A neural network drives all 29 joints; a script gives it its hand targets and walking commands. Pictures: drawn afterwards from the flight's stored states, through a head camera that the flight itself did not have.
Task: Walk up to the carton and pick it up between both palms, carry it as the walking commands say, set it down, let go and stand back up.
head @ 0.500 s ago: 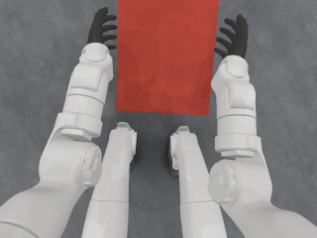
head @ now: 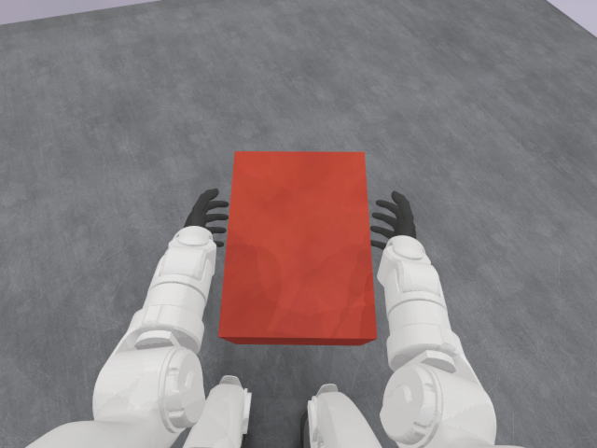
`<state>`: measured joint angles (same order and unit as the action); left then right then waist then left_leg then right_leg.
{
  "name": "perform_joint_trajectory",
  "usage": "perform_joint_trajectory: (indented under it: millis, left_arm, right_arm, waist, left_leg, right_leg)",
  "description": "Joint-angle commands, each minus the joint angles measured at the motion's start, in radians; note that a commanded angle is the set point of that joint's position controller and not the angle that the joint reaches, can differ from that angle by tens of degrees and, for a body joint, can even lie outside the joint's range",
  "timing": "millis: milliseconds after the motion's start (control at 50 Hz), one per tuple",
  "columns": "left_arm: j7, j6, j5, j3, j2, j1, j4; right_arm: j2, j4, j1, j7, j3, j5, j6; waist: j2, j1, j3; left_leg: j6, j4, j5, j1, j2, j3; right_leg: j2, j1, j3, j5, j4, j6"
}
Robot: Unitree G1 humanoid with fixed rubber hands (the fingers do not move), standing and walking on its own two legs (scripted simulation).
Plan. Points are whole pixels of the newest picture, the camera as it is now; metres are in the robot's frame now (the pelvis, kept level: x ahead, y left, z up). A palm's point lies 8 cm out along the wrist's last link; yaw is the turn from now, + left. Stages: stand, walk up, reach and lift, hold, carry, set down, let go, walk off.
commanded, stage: reach and lift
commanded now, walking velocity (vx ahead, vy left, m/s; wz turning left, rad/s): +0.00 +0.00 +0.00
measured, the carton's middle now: (298, 250) +0.42 -0.01 -0.09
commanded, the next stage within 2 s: none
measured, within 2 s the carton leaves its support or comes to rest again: neither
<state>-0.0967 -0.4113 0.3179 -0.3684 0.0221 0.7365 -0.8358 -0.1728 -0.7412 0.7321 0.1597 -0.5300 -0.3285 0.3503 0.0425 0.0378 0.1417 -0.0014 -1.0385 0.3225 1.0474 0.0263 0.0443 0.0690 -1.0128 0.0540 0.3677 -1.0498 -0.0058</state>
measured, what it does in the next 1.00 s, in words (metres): rises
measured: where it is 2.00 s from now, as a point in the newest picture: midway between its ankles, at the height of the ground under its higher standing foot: outside the picture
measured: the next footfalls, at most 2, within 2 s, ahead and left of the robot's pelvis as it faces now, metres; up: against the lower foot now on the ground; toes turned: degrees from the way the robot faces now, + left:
none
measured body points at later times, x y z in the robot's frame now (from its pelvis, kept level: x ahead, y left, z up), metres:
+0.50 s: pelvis +0.06 +0.01 +0.06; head +0.11 +0.03 +0.51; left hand +0.40 +0.14 +0.03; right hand +0.39 -0.16 +0.05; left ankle +0.09 +0.12 -0.65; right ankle +0.07 -0.12 -0.65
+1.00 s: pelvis +0.05 +0.00 +0.08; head +0.02 +0.02 +0.53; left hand +0.38 +0.14 +0.10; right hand +0.37 -0.16 +0.12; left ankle +0.09 +0.12 -0.65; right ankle +0.07 -0.12 -0.65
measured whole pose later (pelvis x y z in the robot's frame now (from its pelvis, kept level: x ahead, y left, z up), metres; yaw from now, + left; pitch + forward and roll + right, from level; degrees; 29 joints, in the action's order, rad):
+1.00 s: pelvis +0.05 +0.00 +0.08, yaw +1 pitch -2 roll +0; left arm -0.16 -0.60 0.25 -0.26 0.14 0.39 -0.54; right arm -0.19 -0.49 0.40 0.14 -0.35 -0.28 0.56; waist 0.03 0.05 0.06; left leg 0.01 -0.48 0.19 0.26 0.03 0.05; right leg 0.04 -0.23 0.08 0.23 -0.49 0.00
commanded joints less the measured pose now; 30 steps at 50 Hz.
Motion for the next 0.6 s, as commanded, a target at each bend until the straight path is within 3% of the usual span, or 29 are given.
perform_joint_trajectory:
  millis: [0, 100, 180, 260, 300, 360, 580]
  left_arm:
    - [0.356, 0.100, -0.156, 0.395, 1.037, 0.611, 0.095]
    - [0.359, 0.120, -0.183, 0.498, 1.079, 0.540, 0.198]
    - [0.353, 0.129, -0.217, 0.572, 1.094, 0.465, 0.262]
    - [0.350, 0.138, -0.241, 0.619, 1.092, 0.392, 0.288]
    - [0.344, 0.138, -0.249, 0.644, 1.106, 0.381, 0.296]
    - [0.336, 0.133, -0.265, 0.672, 1.096, 0.344, 0.326]
    - [0.340, 0.050, -0.266, 0.637, 1.089, 0.237, 0.337]
  right_arm:
    - [-1.059, -0.117, 0.450, -0.383, 0.455, 0.142, -0.005]
    - [-1.062, 0.013, 0.389, -0.387, 0.563, 0.171, -0.031]
    - [-1.056, 0.060, 0.303, -0.392, 0.628, 0.181, -0.034]
    - [-1.063, 0.103, 0.228, -0.394, 0.699, 0.193, -0.035]
    - [-1.048, 0.101, 0.212, -0.395, 0.708, 0.197, -0.039]
    - [-1.060, 0.108, 0.173, -0.394, 0.742, 0.220, -0.031]
    - [-1.036, 0.106, 0.070, -0.389, 0.720, 0.236, 0.043]
  waist:
    - [-0.084, 0.002, 0.541]
    - [-0.099, 0.008, 0.592]
    - [-0.074, 0.022, 0.605]
    - [-0.047, -0.009, 0.632]
    - [-0.065, -0.005, 0.636]
    - [-0.053, -0.025, 0.633]
    - [-0.044, -0.008, 0.409]
  left_leg:
    - [0.032, 0.203, -0.040, -0.437, 0.065, 0.024]
    - [0.031, 0.265, -0.180, -0.559, 0.067, 0.038]
    - [0.027, 0.300, -0.296, -0.661, 0.068, 0.056]
    - [0.028, 0.319, -0.378, -0.728, 0.065, 0.062]
    - [0.021, 0.337, -0.411, -0.763, 0.062, 0.069]
    - [0.014, 0.351, -0.453, -0.807, 0.056, 0.066]
    - [0.013, 0.472, -0.421, -0.877, 0.045, 0.060]
  right_leg:
    - [0.040, 0.230, 0.028, -0.092, 0.236, 0.029]
    - [0.034, 0.358, 0.036, -0.225, 0.285, 0.031]
    - [0.037, 0.417, 0.036, -0.317, 0.313, 0.028]
    - [0.038, 0.481, 0.051, -0.393, 0.339, 0.018]
    - [0.038, 0.477, 0.053, -0.410, 0.345, 0.019]
    - [0.043, 0.515, 0.055, -0.448, 0.377, 0.016]
    - [0.011, 0.615, 0.060, -0.429, 0.516, 0.005]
